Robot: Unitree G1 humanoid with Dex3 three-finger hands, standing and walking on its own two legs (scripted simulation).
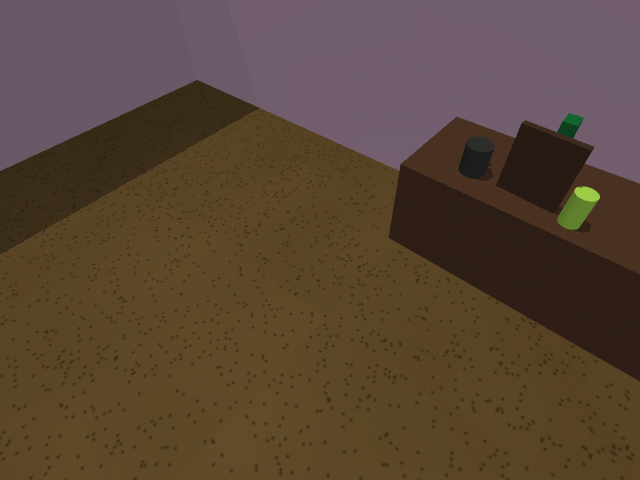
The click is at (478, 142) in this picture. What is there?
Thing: mug
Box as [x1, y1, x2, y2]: [459, 136, 494, 178]
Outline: 484,137 476,136 471,137 467,140 459,165 459,171 463,175 473,178 480,177 483,175 494,147 494,144 489,139
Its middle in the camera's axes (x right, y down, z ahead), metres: +0.54 -0.30 +1.33
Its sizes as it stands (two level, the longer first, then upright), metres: 0.125 0.091 0.110
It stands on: a support 0.40 m high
